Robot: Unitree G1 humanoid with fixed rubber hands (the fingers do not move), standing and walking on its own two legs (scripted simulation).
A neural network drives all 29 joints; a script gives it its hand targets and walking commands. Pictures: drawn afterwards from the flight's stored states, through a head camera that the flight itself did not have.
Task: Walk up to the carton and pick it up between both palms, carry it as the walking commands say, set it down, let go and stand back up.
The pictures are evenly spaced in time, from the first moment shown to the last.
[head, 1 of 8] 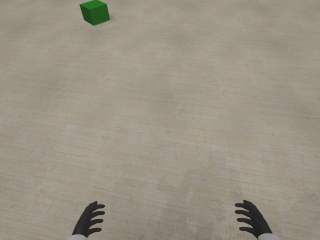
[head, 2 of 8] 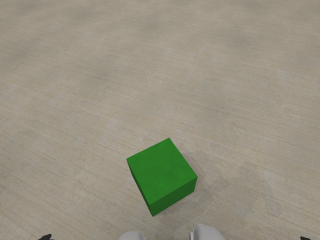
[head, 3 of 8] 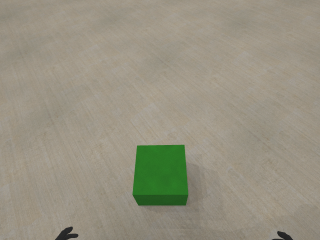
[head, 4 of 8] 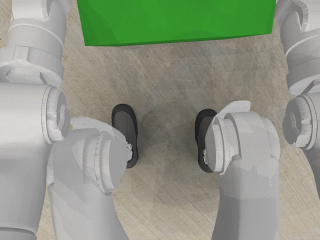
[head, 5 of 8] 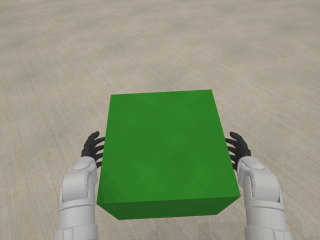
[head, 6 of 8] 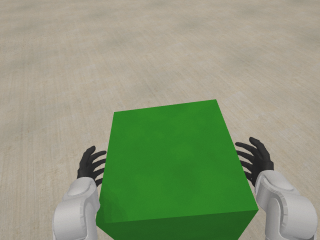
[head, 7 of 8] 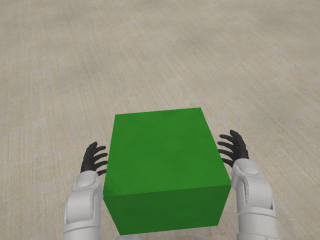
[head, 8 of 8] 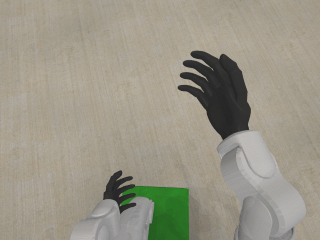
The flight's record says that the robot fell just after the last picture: yes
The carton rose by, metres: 0.70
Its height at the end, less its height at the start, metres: +0.00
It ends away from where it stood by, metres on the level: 8.26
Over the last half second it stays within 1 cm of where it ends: no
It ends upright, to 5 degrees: yes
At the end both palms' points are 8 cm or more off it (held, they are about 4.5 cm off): yes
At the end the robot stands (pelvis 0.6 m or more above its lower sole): yes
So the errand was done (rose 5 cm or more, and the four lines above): no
